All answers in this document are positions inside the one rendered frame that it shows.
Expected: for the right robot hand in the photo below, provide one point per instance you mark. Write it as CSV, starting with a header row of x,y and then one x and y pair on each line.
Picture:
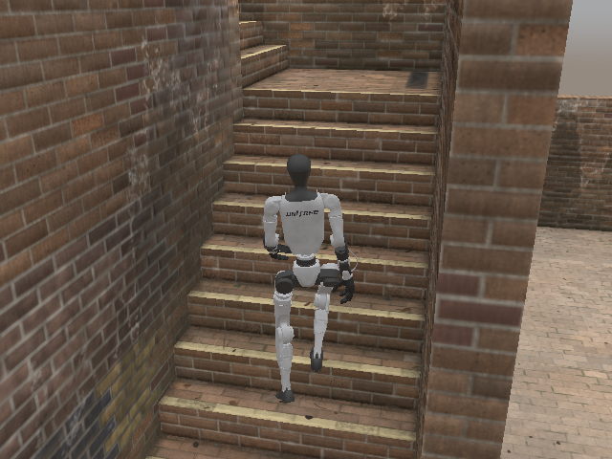
x,y
349,289

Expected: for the robot right upper arm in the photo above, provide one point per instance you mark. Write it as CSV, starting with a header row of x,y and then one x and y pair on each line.
x,y
332,202

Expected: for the robot left forearm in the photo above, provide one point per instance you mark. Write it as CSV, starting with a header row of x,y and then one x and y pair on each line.
x,y
272,250

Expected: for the robot left upper arm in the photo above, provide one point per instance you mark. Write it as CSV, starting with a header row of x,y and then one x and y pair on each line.
x,y
271,208

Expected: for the robot shin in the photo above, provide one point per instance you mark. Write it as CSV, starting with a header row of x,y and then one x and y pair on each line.
x,y
284,355
320,325

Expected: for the left robot shin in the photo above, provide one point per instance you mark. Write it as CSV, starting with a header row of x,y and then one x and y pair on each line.
x,y
284,355

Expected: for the right robot shin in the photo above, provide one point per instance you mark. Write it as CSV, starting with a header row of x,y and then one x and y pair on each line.
x,y
320,325

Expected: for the left robot hand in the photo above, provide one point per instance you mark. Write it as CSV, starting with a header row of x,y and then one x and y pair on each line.
x,y
282,248

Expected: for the robot right forearm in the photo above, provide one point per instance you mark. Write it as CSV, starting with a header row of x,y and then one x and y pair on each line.
x,y
343,260

